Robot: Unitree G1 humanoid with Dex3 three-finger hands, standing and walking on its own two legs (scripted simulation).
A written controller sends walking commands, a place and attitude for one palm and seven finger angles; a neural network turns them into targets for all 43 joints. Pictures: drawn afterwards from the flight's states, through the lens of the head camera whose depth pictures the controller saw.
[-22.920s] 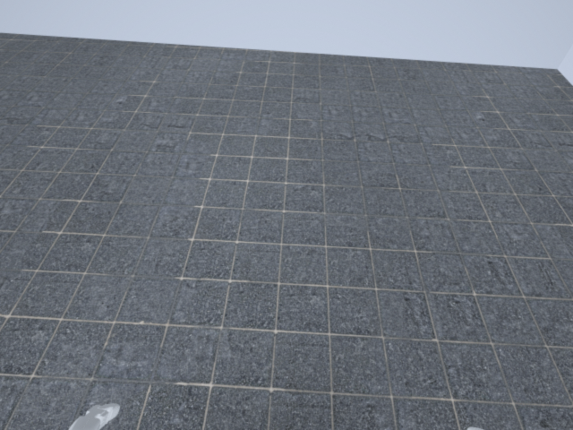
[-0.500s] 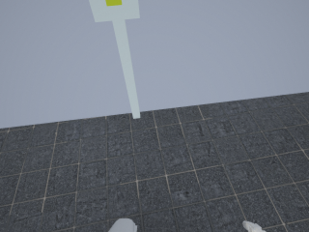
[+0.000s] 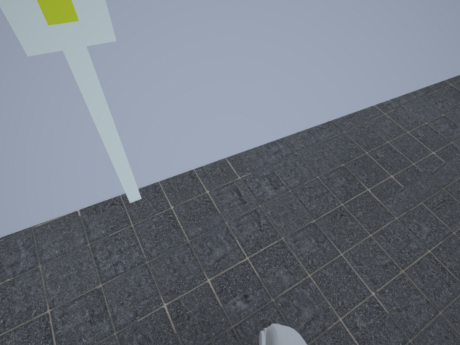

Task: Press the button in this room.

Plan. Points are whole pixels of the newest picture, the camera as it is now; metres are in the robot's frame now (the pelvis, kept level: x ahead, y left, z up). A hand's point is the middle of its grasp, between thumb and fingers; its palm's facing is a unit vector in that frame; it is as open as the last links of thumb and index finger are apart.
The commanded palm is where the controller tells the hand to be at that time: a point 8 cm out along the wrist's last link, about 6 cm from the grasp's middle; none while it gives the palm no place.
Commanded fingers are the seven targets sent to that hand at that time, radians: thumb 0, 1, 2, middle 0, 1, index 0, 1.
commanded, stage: walk to a spot facing it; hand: left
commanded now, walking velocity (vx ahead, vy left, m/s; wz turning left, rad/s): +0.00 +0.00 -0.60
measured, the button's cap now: (56, 5) +0.74 +0.47 +0.16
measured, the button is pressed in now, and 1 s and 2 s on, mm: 0 0 0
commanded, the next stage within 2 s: turn to face it in 1.52 s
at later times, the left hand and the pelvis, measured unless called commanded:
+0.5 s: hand (187, 282) +0.25 +0.11 -0.16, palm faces -0.32 -0.92 -0.25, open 7.4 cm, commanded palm none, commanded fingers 0.00 0.90 0.90 -0.20 -0.30 -0.20 -0.30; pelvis +0.09 -0.05 -0.01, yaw -18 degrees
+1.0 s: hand (172, 256) +0.31 +0.15 -0.18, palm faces -0.51 -0.84 -0.21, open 7.4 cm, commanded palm none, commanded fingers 0.00 0.90 0.90 -0.20 -0.30 -0.20 -0.30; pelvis +0.14 +0.00 +0.00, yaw -35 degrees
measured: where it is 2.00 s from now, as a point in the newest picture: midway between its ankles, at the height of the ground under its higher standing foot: outside the picture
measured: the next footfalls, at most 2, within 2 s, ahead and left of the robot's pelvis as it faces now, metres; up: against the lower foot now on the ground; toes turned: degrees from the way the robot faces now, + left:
right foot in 0.26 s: +0.12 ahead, -0.14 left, +0.00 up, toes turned -16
left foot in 0.74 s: +0.22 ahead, +0.08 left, +0.00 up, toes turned -22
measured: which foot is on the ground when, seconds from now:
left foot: down 0.00-0.24, up 0.26-0.72, down 0.74-1.00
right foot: up 0.00-0.24, down 0.26-0.74, up 0.76-1.00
